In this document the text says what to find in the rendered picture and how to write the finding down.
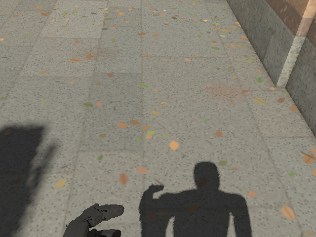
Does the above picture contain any left robot hand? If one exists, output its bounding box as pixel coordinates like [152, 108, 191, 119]
[62, 203, 124, 237]

